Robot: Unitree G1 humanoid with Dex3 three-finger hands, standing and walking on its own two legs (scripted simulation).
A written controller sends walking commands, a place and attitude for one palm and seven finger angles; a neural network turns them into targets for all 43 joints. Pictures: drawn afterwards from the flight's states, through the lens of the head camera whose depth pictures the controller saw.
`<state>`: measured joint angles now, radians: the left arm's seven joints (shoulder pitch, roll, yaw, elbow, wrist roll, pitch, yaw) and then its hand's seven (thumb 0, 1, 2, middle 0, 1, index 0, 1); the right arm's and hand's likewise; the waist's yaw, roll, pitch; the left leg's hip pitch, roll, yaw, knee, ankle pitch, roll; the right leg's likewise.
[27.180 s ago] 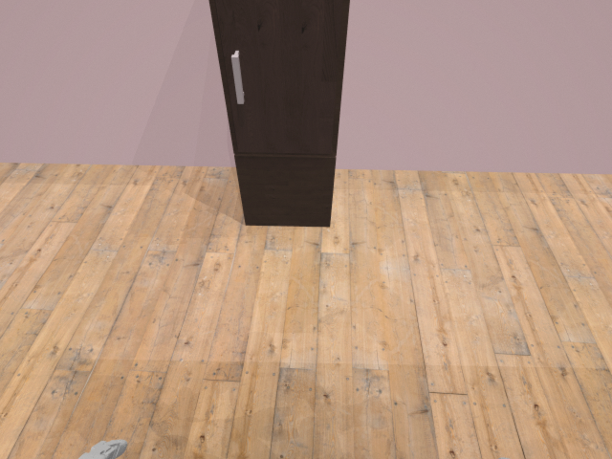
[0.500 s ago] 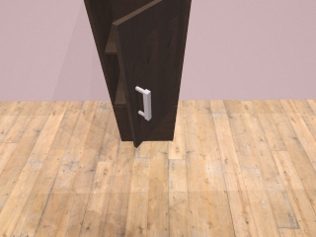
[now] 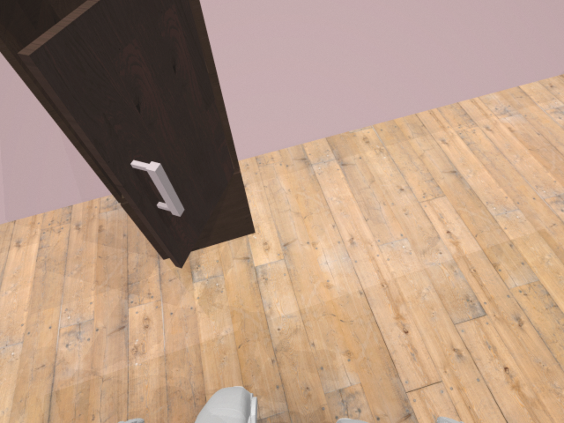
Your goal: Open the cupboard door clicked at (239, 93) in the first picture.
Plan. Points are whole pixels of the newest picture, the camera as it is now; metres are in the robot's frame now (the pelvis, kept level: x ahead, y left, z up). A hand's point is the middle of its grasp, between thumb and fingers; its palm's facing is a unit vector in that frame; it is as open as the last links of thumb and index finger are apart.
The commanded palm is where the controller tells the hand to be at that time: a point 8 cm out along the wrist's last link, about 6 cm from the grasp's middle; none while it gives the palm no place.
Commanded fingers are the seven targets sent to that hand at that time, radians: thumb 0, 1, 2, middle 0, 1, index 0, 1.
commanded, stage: walk to a spot facing it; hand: left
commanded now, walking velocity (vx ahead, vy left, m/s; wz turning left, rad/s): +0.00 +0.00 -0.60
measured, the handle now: (158, 189) +0.50 +0.29 -0.05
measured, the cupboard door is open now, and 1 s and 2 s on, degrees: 54 54 54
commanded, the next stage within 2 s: none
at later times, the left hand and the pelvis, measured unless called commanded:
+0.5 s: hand (185, 390) +0.17 +0.19 -0.16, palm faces -0.27 -0.94 -0.22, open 7.4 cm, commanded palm none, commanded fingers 0.00 0.90 0.90 -0.20 -0.30 -0.20 -0.30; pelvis +0.02 +0.01 +0.01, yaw -18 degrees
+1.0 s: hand (234, 374) +0.20 +0.12 -0.17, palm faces -0.49 -0.85 -0.18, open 7.4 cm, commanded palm none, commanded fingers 0.00 0.90 0.90 -0.20 -0.30 -0.20 -0.30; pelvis +0.08 -0.03 +0.00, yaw -35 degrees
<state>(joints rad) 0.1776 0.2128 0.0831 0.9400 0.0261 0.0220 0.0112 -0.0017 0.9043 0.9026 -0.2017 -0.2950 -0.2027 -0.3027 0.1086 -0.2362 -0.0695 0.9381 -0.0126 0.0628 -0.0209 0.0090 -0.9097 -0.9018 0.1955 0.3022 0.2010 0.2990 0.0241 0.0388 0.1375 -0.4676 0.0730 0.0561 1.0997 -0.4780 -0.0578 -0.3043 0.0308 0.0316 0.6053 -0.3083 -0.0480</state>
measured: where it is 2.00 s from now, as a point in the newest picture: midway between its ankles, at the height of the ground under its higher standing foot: (418, 363)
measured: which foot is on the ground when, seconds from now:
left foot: up 0.00-0.24, down 0.26-0.58, up 0.60-1.00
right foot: down 0.00-0.24, up 0.26-0.56, down 0.58-1.00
